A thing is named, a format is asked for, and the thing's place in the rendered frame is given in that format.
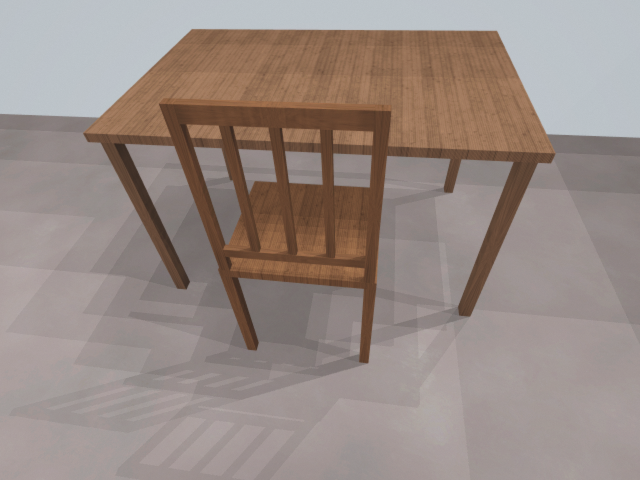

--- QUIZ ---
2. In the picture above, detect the table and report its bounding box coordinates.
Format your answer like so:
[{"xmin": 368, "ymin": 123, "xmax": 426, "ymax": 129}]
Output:
[{"xmin": 83, "ymin": 29, "xmax": 556, "ymax": 317}]

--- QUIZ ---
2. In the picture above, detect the chair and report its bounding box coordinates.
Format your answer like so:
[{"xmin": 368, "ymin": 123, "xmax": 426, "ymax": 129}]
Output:
[{"xmin": 159, "ymin": 98, "xmax": 392, "ymax": 363}]

